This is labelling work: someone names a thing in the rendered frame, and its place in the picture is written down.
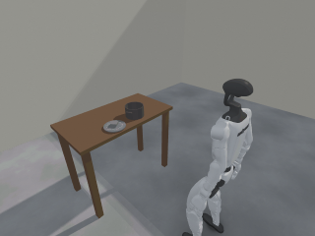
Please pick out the right robot shin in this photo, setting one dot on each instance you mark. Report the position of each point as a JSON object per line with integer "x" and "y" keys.
{"x": 215, "y": 209}

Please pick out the knob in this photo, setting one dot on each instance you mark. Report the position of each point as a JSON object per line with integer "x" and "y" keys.
{"x": 114, "y": 123}

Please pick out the right robot hand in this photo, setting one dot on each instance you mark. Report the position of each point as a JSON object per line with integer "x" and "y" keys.
{"x": 236, "y": 170}

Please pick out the robot torso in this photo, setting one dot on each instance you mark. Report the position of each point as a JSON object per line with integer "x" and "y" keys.
{"x": 237, "y": 133}

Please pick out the table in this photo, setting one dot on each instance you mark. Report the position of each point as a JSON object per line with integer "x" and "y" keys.
{"x": 84, "y": 133}

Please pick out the left robot hand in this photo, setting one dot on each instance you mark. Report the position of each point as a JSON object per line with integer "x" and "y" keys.
{"x": 198, "y": 203}

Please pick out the lid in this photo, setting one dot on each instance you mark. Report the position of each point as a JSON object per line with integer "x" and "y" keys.
{"x": 114, "y": 129}

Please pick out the robot left upper arm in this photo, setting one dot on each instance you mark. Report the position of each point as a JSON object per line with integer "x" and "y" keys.
{"x": 220, "y": 134}

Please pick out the right robot forearm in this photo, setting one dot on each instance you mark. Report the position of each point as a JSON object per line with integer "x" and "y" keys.
{"x": 241, "y": 154}

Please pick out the pot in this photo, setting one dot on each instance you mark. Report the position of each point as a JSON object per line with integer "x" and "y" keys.
{"x": 134, "y": 110}

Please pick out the left robot forearm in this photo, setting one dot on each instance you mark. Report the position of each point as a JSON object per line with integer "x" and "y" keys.
{"x": 214, "y": 176}

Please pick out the robot right upper arm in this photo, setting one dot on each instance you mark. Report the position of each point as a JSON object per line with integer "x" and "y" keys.
{"x": 248, "y": 137}

